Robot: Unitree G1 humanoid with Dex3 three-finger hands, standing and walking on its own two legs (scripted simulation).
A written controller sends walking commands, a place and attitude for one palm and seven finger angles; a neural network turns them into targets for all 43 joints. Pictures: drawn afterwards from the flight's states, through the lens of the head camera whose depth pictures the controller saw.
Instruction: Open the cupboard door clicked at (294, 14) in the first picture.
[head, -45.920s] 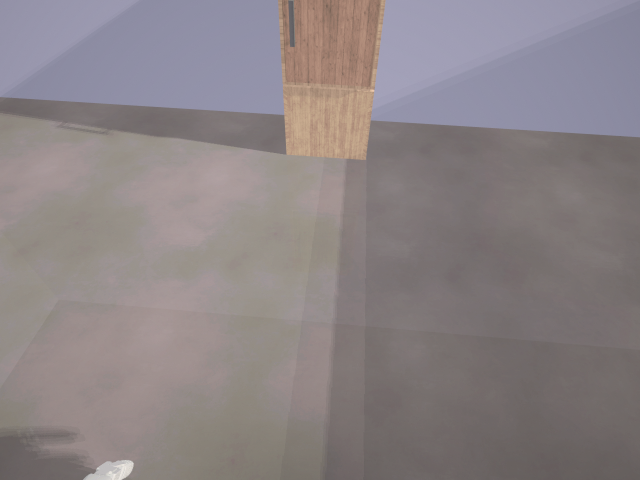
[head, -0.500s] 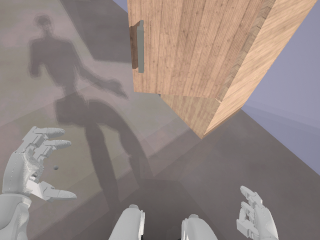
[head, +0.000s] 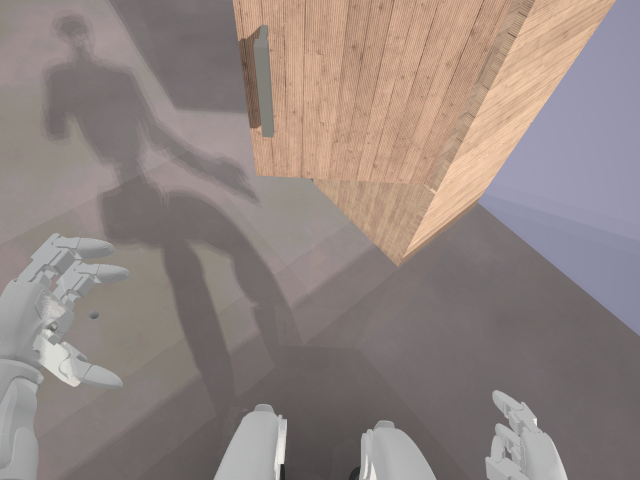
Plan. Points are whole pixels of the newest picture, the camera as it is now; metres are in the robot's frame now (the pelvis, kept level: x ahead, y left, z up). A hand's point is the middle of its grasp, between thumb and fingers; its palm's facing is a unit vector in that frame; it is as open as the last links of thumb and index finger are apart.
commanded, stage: raise the hand with hooked fingers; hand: left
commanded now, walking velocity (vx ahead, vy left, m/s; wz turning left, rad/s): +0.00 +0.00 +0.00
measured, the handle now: (266, 85) +0.69 +0.14 +0.03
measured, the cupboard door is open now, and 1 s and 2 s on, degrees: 49 49 49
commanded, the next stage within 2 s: move the hooked fingers beside the handle in 0.32 s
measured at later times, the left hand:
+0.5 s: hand (99, 315) +0.28 +0.27 +0.04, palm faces +0.04 -1.00 -0.04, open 14.0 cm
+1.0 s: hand (145, 223) +0.40 +0.25 +0.03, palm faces +0.03 -1.00 -0.03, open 14.0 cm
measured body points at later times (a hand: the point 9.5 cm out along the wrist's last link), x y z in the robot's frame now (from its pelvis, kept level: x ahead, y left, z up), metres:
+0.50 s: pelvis +0.00 -0.01 +0.00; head +0.09 +0.01 +0.44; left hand +0.27 +0.32 +0.04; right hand +0.17 -0.25 -0.09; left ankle +0.04 +0.10 -0.62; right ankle +0.02 -0.12 -0.62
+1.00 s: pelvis +0.00 +0.00 -0.01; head +0.12 +0.02 +0.42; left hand +0.40 +0.31 +0.04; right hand +0.10 -0.27 -0.11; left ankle +0.04 +0.10 -0.62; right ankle +0.02 -0.12 -0.62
